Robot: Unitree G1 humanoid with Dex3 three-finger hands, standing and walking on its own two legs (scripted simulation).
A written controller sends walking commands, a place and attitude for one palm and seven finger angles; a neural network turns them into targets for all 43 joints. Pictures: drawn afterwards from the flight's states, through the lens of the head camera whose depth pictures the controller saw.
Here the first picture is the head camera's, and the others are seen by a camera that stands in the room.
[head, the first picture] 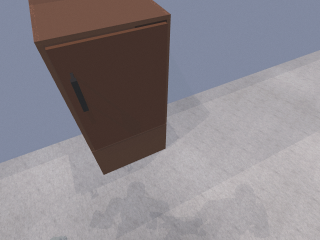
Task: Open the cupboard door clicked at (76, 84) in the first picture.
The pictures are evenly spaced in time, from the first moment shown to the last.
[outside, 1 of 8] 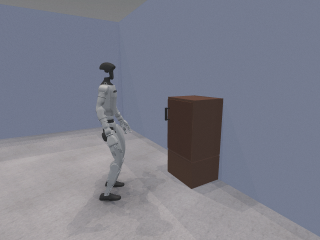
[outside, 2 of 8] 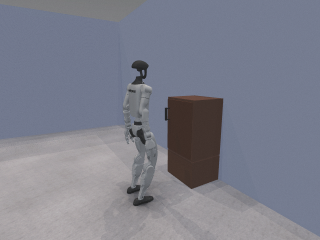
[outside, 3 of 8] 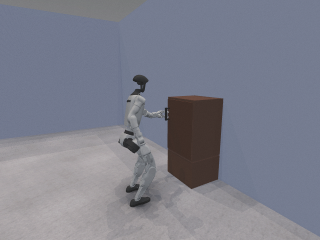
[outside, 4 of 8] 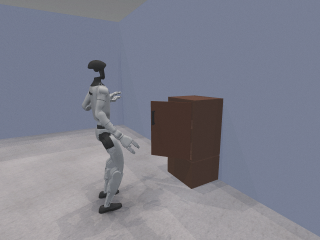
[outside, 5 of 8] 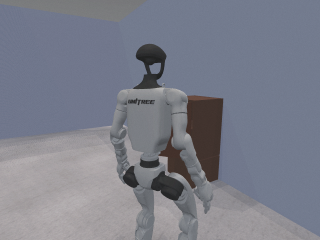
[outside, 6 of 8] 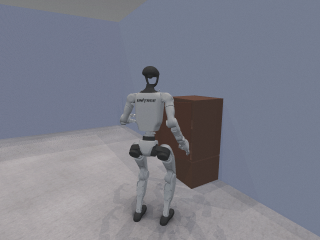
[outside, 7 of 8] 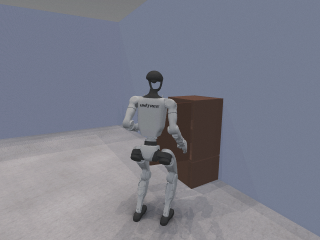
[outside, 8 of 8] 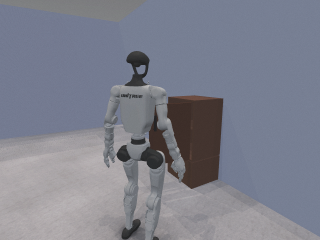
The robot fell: no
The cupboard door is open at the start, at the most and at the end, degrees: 0 78 78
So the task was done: yes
